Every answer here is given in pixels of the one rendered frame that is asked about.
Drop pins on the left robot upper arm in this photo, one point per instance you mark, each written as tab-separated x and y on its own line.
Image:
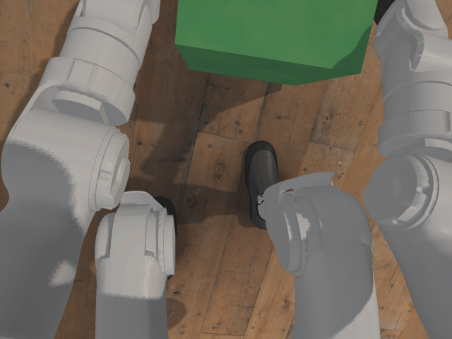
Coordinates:
59	170

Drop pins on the right robot forearm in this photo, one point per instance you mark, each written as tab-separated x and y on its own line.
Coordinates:
416	74

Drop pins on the carton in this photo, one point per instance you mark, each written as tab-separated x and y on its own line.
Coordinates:
291	42

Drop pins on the right robot foot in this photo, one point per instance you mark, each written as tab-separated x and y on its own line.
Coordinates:
261	172

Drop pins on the left robot foot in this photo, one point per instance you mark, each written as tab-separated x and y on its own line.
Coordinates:
166	203

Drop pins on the robot foot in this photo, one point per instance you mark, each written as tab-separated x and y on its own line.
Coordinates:
166	203
261	172

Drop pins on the left robot forearm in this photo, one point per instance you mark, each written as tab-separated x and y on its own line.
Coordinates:
94	75

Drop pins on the right robot upper arm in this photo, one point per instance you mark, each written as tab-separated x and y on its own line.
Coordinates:
410	197

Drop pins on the right robot hand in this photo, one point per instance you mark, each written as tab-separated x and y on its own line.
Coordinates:
381	8

